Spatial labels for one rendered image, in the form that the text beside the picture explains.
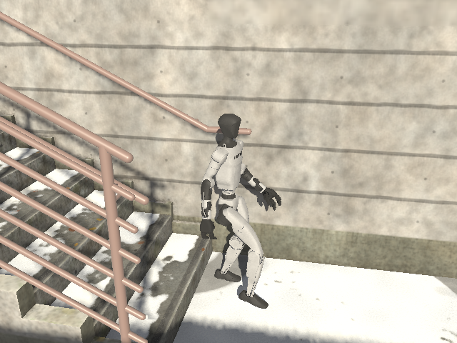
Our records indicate stairs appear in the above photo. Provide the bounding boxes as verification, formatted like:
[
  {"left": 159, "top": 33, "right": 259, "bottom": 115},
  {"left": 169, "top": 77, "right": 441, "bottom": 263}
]
[{"left": 0, "top": 130, "right": 211, "bottom": 343}]

